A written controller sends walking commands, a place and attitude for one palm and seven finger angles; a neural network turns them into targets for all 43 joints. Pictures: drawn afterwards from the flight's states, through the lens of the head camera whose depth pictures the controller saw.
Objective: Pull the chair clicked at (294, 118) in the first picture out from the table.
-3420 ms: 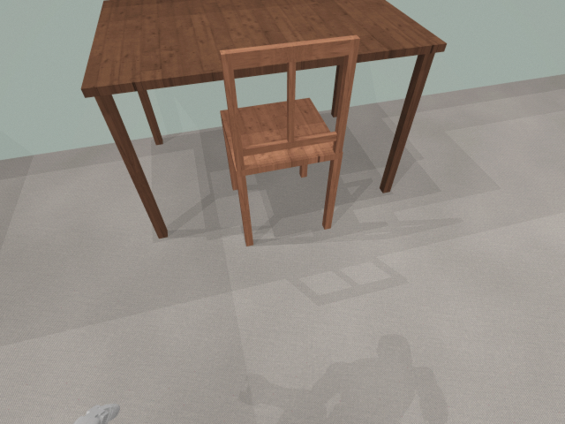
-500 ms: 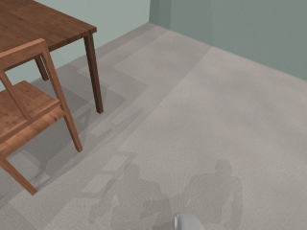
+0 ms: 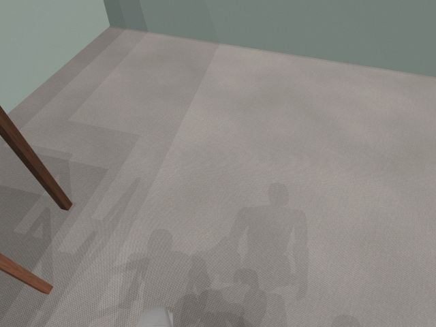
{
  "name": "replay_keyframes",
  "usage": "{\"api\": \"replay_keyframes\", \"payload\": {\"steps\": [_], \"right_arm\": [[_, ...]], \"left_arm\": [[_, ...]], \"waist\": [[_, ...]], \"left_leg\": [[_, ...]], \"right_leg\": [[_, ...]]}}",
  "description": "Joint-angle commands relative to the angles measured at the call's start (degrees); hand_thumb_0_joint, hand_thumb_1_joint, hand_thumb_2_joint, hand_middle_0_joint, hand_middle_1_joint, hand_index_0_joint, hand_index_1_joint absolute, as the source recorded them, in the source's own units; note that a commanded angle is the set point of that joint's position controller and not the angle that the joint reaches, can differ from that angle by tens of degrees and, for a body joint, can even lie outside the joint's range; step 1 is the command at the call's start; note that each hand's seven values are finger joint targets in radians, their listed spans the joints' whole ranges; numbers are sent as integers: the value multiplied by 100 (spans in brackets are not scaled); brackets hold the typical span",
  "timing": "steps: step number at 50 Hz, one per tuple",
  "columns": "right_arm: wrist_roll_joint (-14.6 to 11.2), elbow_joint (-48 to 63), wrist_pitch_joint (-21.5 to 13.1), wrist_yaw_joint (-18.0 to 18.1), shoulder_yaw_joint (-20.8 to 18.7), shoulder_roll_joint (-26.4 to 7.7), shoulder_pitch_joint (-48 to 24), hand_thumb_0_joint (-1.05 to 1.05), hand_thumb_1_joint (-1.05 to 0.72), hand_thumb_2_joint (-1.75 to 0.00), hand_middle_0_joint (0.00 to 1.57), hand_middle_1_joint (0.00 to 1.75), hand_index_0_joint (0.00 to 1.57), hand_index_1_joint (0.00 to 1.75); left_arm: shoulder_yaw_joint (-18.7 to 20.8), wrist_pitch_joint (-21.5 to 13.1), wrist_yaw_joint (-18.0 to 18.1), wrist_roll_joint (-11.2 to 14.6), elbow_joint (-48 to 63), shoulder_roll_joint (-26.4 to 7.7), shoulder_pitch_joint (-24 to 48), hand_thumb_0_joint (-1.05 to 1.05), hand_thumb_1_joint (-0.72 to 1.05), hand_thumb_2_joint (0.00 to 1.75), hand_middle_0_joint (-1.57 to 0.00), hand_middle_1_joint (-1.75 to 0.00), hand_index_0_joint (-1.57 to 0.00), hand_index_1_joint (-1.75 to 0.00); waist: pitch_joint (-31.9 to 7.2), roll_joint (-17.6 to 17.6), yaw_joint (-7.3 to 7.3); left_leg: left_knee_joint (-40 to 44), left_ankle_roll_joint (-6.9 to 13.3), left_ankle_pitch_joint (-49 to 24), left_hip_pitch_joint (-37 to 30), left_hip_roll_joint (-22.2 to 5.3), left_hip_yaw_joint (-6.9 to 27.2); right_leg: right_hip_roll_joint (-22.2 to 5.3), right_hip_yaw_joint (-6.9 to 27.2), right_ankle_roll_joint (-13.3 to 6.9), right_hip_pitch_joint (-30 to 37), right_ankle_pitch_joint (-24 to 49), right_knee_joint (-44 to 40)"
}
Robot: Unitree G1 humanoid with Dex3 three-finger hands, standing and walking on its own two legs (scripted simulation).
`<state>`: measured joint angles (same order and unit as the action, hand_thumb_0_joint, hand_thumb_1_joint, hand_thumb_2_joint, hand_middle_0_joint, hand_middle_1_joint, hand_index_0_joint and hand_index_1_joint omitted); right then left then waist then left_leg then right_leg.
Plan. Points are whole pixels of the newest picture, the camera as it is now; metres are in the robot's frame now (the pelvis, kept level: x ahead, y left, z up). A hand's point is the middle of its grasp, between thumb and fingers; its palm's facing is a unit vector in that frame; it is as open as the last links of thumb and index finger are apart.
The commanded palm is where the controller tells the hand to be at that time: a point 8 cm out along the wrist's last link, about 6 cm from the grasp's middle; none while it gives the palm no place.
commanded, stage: walk to a spot facing it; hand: left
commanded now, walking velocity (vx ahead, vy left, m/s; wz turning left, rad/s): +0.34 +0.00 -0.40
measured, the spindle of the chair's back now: out of the picture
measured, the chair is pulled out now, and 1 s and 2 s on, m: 0.00 0.00 0.00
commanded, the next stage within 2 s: turn to face it in 0.66 s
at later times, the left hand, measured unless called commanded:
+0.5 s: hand (105, 273) +0.26 +0.26 -0.16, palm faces -0.17 -0.97 -0.18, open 7.3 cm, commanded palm none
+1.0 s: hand (171, 217) +0.39 +0.12 -0.14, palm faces -0.43 -0.88 -0.22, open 7.3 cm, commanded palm none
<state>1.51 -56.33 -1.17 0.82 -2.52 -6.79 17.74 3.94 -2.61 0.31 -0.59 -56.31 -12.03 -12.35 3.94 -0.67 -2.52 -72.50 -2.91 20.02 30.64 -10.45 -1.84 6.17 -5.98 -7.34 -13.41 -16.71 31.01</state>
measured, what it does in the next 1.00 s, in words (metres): walks ahead, turning right: left foot, then right foot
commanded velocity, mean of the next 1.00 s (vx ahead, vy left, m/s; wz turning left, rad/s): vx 0.06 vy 0.00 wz -0.26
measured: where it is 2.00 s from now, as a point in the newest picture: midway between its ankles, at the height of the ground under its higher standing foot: outside the picture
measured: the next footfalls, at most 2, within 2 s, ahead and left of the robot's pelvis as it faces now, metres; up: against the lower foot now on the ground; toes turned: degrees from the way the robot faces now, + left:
left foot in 0.26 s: +0.27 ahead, +0.18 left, +0.00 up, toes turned +1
right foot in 0.70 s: +0.23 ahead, -0.09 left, +0.00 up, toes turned -31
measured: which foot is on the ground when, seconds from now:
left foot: up 0.00-0.24, down 0.26-0.70, up 0.72-1.00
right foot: down 0.00-0.28, up 0.30-0.68, down 0.70-1.00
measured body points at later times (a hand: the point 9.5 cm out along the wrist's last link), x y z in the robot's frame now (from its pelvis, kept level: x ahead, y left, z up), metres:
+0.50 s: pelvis +0.17 +0.07 +0.01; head +0.20 +0.09 +0.46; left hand +0.27 +0.31 -0.15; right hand +0.20 -0.18 -0.12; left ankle +0.23 +0.18 -0.73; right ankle +0.15 -0.06 -0.64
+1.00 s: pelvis +0.22 +0.01 +0.01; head +0.22 +0.00 +0.46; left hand +0.41 +0.17 -0.12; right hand +0.14 -0.21 -0.15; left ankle +0.28 +0.14 -0.68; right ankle +0.20 -0.07 -0.73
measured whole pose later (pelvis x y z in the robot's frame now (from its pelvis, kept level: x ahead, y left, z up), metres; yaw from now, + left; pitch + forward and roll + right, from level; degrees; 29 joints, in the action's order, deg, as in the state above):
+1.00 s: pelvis +0.22 +0.01 +0.01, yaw -25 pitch -1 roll +0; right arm 1.0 -56.9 2.6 0.5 -2.5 -10.7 15.4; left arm 1.4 0.3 1.0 -1.2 -53.9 -8.6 -8.9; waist 1.8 2.3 -3.0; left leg -51.7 -3.4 22.5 23.6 -5.4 -3.2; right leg 0.3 -7.3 -3.4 -13.8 -14.0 28.7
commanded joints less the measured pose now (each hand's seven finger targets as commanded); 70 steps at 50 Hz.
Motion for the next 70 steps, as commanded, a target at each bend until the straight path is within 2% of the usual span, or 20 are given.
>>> {"api": "replay_keyframes", "payload": {"steps": [1, 9, 11, 12, 14, 15, 18, 21, 32, 34, 35, 36, 39, 44, 51, 54, 55, 57, 64, 70], "right_arm": [[-18, 417, -14, -48, -100, -473, 215, 0, -90, -90, 20, 30, 20, 30], [-20, 991, -233, -140, -75, -735, -1274, 0, -90, -90, 20, 30, 20, 30], [-13, 845, -278, -56, -119, -961, -784, 0, -90, -90, 20, 30, 20, 30], [14, 636, -302, 13, -195, -1250, -55, 0, -90, -90, 20, 30, 20, 30], [19, 421, -263, 56, -361, -2233, 1059, 0, -90, -90, 20, 30, 20, 30], [-15, 507, -214, 31, -259, -1897, 792, 0, -90, -90, 20, 30, 20, 30], [-18, 692, -243, 48, -82, -1235, -419, 0, -90, -90, 20, 30, 20, 30], [-32, 632, -215, 73, -71, -1139, -636, 0, -90, -90, 20, 30, 20, 30], [29, 612, 31, 2, -391, -1525, -424, 0, -90, -90, 20, 30, 20, 30], [10, 643, 85, -48, -366, -1420, -245, 0, -90, -90, 20, 30, 20, 30], [-23, 841, 106, -94, -249, -1001, -194, 0, -90, -90, 20, 30, 20, 30], [-43, 1039, 136, -34, -196, -979, -468, 0, -90, -90, 20, 30, 20, 30], [-63, 822, 178, 44, -187, -1072, -527, 0, -90, -90, 20, 30, 20, 30], [-54, 208, 311, 27, -72, -778, 160, 0, -90, -90, 20, 30, 20, 30], [-86, 222, 287, -17, -43, -677, -264, 0, -90, -90, 20, 30, 20, 30], [-72, 152, 280, -40, -68, -677, 107, 0, -90, -90, 20, 30, 20, 30], [-66, 124, 254, -52, -102, -787, 295, 0, -90, -90, 20, 30, 20, 30], [20, 235, 215, -17, -265, -1484, 490, 0, -90, -90, 20, 30, 20, 30], [-30, 436, 98, 86, -298, -1331, -47, 0, -90, -90, 20, 30, 20, 30], [-17, 423, 180, 32, -399, -1521, 44, 0, -90, -90, 20, 30, 20, 30]], "left_arm": [[147, -173, -23, -73, 278, -677, -299, 0, 90, 90, -20, -30, -20, -30], [195, -102, -14, -79, 213, -904, -975, 0, 90, 90, -20, -30, -20, -30], [207, -79, -9, -36, 292, -950, -835, 0, 90, 90, -20, -30, -20, -30], [213, -71, -7, 7, 359, -891, -717, 0, 90, 90, -20, -30, -20, -30], [101, -98, -64, 86, 509, -474, -867, 0, 90, 90, -20, -30, -20, -30], [171, -39, -42, 30, 508, -661, -760, 0, 90, 90, -20, -30, -20, -30], [209, 184, -172, -69, 476, -465, -526, 0, 90, 90, -20, -30, -20, -30], [199, 406, -228, -56, 454, -225, -774, 0, 90, 90, -20, -30, -20, -30], [202, 416, -209, -96, 937, -184, 58, 0, 90, 90, -20, -30, -20, -30], [254, 289, -157, -122, 813, -567, -476, 0, 90, 90, -20, -30, -20, -30], [388, 176, -83, -176, 727, -1309, -844, 0, 90, 90, -20, -30, -20, -30], [452, 205, -4, -37, 634, -1707, -1152, 0, 90, 90, -20, -30, -20, -30], [328, 229, 115, -9, 731, -1080, -404, 0, 90, 90, -20, -30, -20, -30], [39, 130, 145, -75, 693, -606, 195, 0, 90, 90, -20, -30, -20, -30], [84, 235, 171, -86, 417, -750, 19, 0, 90, 90, -20, -30, -20, -30], [124, 290, 183, -37, 419, -733, 159, 0, 90, 90, -20, -30, -20, -30], [124, 326, 169, -6, 458, -621, 139, 0, 90, 90, -20, -30, -20, -30], [79, 395, 139, 28, 722, -196, 256, 0, 90, 90, -20, -30, -20, -30], [184, 390, 43, -39, 612, -298, 372, 0, 90, 90, -20, -30, -20, -30], [170, 445, 79, -6, 729, -334, 571, 0, 90, 90, -20, -30, -20, -30]], "waist": [[83, -272, 14], [-305, -740, 563], [-575, -627, 237], [-976, -398, -107], [-1978, 1679, -380], [-1429, 849, -288], [-211, 1011, 206], [-230, 1205, 451], [-403, 1114, 203], [-782, 205, 502], [-978, -1734, 708], [-1277, -1881, 840], [-1290, -1168, 486], [-915, -488, 23], [-234, -657, 348], [-262, -339, 189], [-306, 154, 107], [-131, 1998, -3], [-848, 493, 122], [-843, 830, -54]], "left_leg": [[999, -140, -611, -32, -10, -123], [3473, -35, -562, -274, 618, -480], [4304, 26, -892, -1475, 800, -587], [4677, 152, -1545, -2983, 485, -323], [4827, 1236, -3984, -4807, -2292, 2233], [4955, 1392, -3849, -4028, -2211, 1832], [5554, 938, -2506, -2093, -1470, 509], [5577, 762, -2360, -1504, -1065, -552], [4770, 719, -1823, -2133, -1315, -1148], [3149, 243, -1744, -1648, -991, -1537], [1572, -123, 891, 27, -159, -1618], [488, -215, 1915, 544, 303, -739], [67, -150, 808, 541, 131, 53], [1095, -90, 57, -592, 376, 34], [2770, -15, 390, -860, 531, -310], [3840, 34, -441, -1502, 521, -366], [4418, 157, -1145, -1803, 362, -53], [5639, 1237, -2832, -1722, -1319, 2407], [5475, 1161, -2308, -2414, -398, 1543], [5478, 1283, -1884, -2473, -340, 2001]], "right_leg": [[-1569, 1376, -474, -757, 1931, -1676], [-1500, 1812, -219, 891, 3219, -781], [-1353, 1762, -53, 634, 3713, -35], [-1144, 1639, 189, -157, 3349, 889], [-353, 745, 687, -2145, -1850, 4140], [-686, 877, 712, -2213, -1703, 4606], [-1095, 654, 900, -2108, -842, 4548], [-1134, 379, 977, -1628, -392, 3966], [-1012, -95, 954, -859, -56, 888], [-974, 63, 752, 458, 826, -272], [-2393, 2207, 203, 1572, 2596, -854], [-3099, 3048, -402, 1642, 4474, -864], [-2387, 2025, -253, 1508, 4276, -663], [-1956, 831, -83, 199, 3060, -1068], [-2459, 807, -249, 176, 2002, -1225], [-2385, 426, 109, -67, 1537, -653], [-2151, 138, 397, -334, 1062, -161], [-958, -279, 1045, -1437, -1622, 1928], [-1023, 599, 1145, -1922, -484, 3232], [-925, 609, 1253, -1657, -810, 2263]]}}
